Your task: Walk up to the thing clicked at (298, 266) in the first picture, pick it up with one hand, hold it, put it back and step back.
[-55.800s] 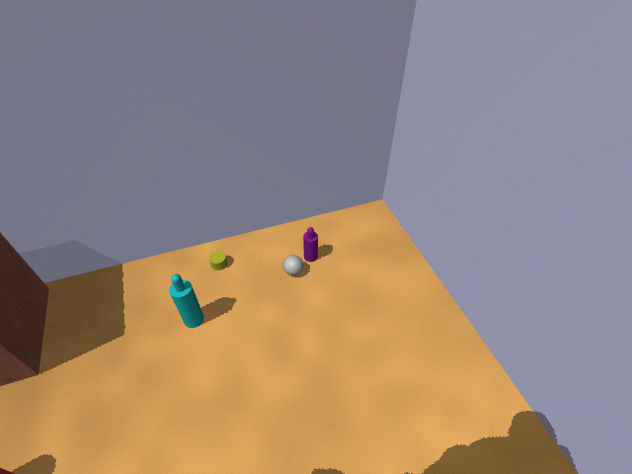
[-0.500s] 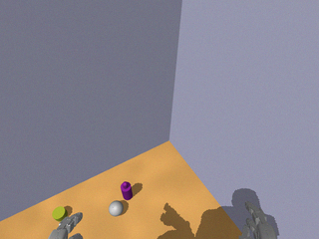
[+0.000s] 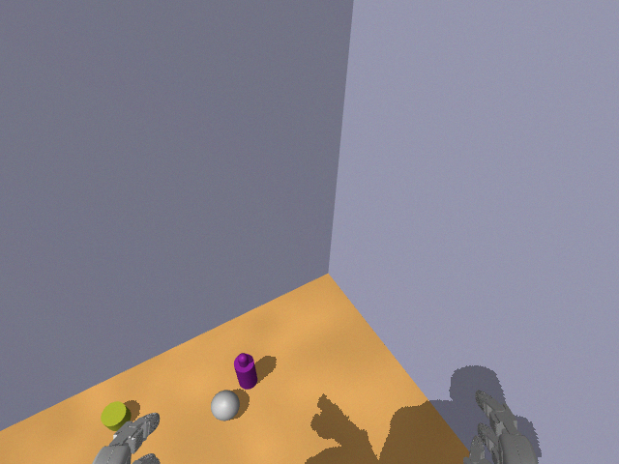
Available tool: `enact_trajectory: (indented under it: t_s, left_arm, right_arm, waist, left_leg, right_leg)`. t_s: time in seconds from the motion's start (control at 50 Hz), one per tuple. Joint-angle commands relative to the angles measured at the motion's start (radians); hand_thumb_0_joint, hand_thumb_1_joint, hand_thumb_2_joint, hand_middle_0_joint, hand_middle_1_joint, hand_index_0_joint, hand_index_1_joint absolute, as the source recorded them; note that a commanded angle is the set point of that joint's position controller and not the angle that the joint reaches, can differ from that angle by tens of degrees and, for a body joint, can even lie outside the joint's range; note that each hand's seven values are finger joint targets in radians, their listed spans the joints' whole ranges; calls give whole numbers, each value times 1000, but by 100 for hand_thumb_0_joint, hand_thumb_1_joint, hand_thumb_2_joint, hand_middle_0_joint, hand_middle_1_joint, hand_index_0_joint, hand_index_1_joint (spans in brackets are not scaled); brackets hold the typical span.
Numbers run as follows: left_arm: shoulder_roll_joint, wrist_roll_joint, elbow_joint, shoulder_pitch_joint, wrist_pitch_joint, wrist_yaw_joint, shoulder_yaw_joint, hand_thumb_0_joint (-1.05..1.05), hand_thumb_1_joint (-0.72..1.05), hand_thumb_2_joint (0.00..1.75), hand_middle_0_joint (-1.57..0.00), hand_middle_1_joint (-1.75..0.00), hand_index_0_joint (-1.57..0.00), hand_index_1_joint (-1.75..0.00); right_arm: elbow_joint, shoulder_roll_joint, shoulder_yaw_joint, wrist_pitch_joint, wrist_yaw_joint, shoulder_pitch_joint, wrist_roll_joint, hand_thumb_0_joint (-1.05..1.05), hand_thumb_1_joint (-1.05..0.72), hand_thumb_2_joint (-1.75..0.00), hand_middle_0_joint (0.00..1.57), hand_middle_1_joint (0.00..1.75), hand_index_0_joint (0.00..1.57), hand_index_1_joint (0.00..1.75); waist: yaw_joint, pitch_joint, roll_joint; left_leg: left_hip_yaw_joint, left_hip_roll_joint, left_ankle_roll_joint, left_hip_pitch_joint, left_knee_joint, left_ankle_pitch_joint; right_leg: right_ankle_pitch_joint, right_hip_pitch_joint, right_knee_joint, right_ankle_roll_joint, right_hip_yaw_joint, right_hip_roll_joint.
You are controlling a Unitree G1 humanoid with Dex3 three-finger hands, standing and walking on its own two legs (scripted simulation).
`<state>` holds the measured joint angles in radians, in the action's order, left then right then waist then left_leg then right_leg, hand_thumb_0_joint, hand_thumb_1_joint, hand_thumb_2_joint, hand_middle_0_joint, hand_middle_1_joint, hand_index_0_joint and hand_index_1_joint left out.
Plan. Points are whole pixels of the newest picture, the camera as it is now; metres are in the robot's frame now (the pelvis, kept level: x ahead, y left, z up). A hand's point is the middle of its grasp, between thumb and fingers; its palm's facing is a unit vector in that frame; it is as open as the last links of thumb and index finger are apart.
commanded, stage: home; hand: left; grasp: from above
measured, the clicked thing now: (225, 405) +0.46 +0.23 -0.67
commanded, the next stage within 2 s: stand in 0.10 s
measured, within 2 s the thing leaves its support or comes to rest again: neither
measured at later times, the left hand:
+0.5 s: hand out of the picture +0.10 +0.23 -0.10, palm faces +0.03 -0.94 -0.33, open 7.4 cm
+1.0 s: hand out of the picture +0.02 +0.24 -0.10, palm faces +0.04 -0.95 -0.31, open 7.4 cm
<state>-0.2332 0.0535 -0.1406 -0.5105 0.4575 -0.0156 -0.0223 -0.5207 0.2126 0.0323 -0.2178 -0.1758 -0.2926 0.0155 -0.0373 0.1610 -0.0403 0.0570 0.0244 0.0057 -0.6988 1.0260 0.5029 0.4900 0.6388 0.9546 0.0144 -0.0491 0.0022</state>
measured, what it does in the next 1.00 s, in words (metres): rises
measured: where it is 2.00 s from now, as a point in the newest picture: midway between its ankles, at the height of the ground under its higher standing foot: outside the picture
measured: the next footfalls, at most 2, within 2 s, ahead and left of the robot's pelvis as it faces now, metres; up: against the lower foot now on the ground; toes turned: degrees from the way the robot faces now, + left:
none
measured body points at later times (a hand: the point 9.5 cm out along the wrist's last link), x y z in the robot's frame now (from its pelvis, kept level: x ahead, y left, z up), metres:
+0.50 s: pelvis -0.01 +0.00 +0.04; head +0.01 +0.01 +0.49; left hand +0.10 +0.28 -0.08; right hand +0.10 -0.28 -0.08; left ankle +0.00 +0.12 -0.68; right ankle -0.01 -0.13 -0.68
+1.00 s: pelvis -0.01 +0.01 +0.07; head -0.02 +0.01 +0.52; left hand +0.02 +0.29 -0.08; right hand +0.06 -0.27 -0.07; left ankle +0.00 +0.12 -0.68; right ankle -0.01 -0.13 -0.68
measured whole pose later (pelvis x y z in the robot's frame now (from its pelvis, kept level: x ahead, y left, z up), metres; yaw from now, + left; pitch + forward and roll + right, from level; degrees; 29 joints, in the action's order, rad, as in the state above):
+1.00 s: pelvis -0.01 +0.01 +0.07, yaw +1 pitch -5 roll +0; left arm -0.29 -0.04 1.12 -0.18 0.01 -0.03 -0.03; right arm -1.10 0.27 -0.04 0.00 -0.02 -0.16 -0.02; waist 0.02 -0.06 0.00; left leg 0.02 -0.03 -0.02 -0.12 0.39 0.19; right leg 0.21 0.09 0.38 0.04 -0.02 -0.05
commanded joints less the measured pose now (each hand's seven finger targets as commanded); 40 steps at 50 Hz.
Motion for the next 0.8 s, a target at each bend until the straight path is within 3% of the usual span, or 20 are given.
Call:
enact_trajectory:
  t_s: [0.0,0.02,0.08,0.16,0.18,0.2,0.22,0.24,0.26,0.32,0.4,0.48,0.56,0.62,0.7,0.74,0.78]
  left_arm:
    - [-103,-2,-229,42,-55,-13,-61,0,90,90,-20,-30,-20,-30]
    - [-99,-4,-185,26,-54,-11,-66,0,90,90,-20,-30,-20,-30]
    - [-101,-1,-200,27,-55,-13,-69,0,90,90,-20,-30,-20,-30]
    - [-97,-2,-186,25,-50,-9,-62,0,90,90,-20,-30,-20,-30]
    - [-185,-120,165,309,-262,-51,-66,0,90,90,-20,-30,-20,-30]
    - [-198,-129,340,237,-329,-47,-86,0,90,90,-20,-30,-20,-30]
    - [-204,-119,374,228,-363,-40,-81,0,90,90,-20,-30,-20,-30]
    - [-228,-127,424,228,-389,-39,-68,0,90,90,-20,-30,-20,-30]
    - [-216,-126,468,255,-403,-34,-66,0,90,90,-20,-30,-20,-30]
    - [-204,-101,598,304,-416,-28,-72,0,90,90,-20,-30,-20,-30]
    - [-192,-99,754,342,-443,-30,-72,0,90,90,-20,-30,-20,-30]
    - [-186,-97,878,335,-460,-26,-69,0,90,90,-20,-30,-20,-30]
    - [-198,-89,980,336,-471,-27,-64,0,90,90,-20,-30,-20,-30]
    - [-205,-85,1043,338,-468,-27,-60,0,90,90,-20,-30,-20,-30]
    - [-214,-86,1115,332,-474,-31,-54,0,90,90,-20,-30,-20,-30]
    - [-220,-85,1135,350,-471,-31,-52,0,90,90,-20,-30,-20,-30]
    - [-215,-85,1153,346,-473,-30,-47,0,90,90,-20,-30,-20,-30]
  right_arm:
    - [165,126,-49,-56,-9,78,-4,0,-90,-90,20,30,20,30]
    - [148,133,-55,-56,-9,61,-5,0,-90,-90,20,30,20,30]
    - [162,129,-51,-56,-9,76,-4,0,-90,-90,20,30,20,30]
    - [155,133,-55,-55,-8,67,-5,0,-90,-90,20,30,20,30]
    - [-93,229,-89,50,51,141,-128,0,-90,-90,20,30,20,30]
    - [-100,234,-102,86,75,127,-126,0,-90,-90,20,30,20,30]
    - [-75,246,-107,104,90,127,-132,0,-90,-90,20,30,20,30]
    - [-94,241,-111,114,106,136,-116,0,-90,-90,20,30,20,30]
    - [-130,220,-108,117,123,127,-94,0,-90,-90,20,30,20,30]
    - [-178,208,-115,129,152,152,-66,0,-90,-90,20,30,20,30]
    - [-251,212,-118,148,157,161,-75,0,-90,-90,20,30,20,30]
    - [-310,222,-118,159,152,155,-70,0,-90,-90,20,30,20,30]
    - [-372,232,-117,173,144,152,-60,0,-90,-90,20,30,20,30]
    - [-412,249,-119,181,141,151,-55,0,-90,-90,20,30,20,30]
    - [-457,240,-115,187,138,152,-47,0,-90,-90,20,30,20,30]
    - [-477,248,-115,192,138,142,-45,0,-90,-90,20,30,20,30]
    - [-488,253,-114,193,139,155,-45,0,-90,-90,20,30,20,30]
  waist:
    - [3,80,-23]
    - [-11,91,-19]
    - [3,75,-15]
    - [-9,85,-9]
    - [82,-154,65]
    - [60,-52,102]
    - [45,-59,89]
    - [58,-54,76]
    - [56,-33,66]
    - [66,-32,81]
    - [66,-86,17]
    - [67,-121,-2]
    - [60,-141,26]
    - [53,-167,1]
    - [55,-164,44]
    - [46,-185,34]
    - [51,-185,20]
  left_leg:
    - [-5,-17,-14,104,-170,-255]
    - [-2,-16,-15,118,-170,-250]
    - [-8,-19,-16,93,-166,-251]
    - [-11,-19,-17,112,-159,-271]
    - [6,4,-62,97,-237,-407]
    - [-12,-2,-66,191,-240,-438]
    - [13,2,-71,222,-250,-411]
    - [29,-4,-68,225,-267,-383]
    - [14,-11,-62,252,-285,-370]
    - [19,-12,-60,335,-326,-355]
    - [60,13,-72,382,-443,-268]
    - [89,37,-65,411,-539,-294]
    - [73,36,-51,475,-570,-394]
    - [92,51,-49,498,-648,-320]
    - [77,51,-42,546,-661,-421]
    - [76,50,-38,528,-695,-366]
    - [74,51,-41,542,-697,-390]
  right_leg:
    - [-229,-40,-145,-17,-20,22]
    - [-224,-38,-142,-17,-17,23]
    - [-227,-41,-149,-16,-19,21]
    - [-251,-46,-148,-14,-15,19]
    - [-265,-225,-221,-55,81,-64]
    - [-278,-250,-229,-93,135,-78]
    - [-280,-209,-256,-102,159,-72]
    - [-295,-274,-261,-100,158,-86]
    - [-330,-306,-256,-95,177,-105]
    - [-293,-306,-315,-67,152,-105]
    - [-203,-308,-369,-46,121,-89]
    - [-263,-379,-419,-37,98,-78]
    - [-345,-438,-503,-37,111,-100]
    - [-302,-458,-542,-30,97,-91]
    - [-367,-511,-584,-27,104,-111]
    - [-327,-519,-604,-23,100,-106]
    - [-349,-531,-621,-21,101,-113]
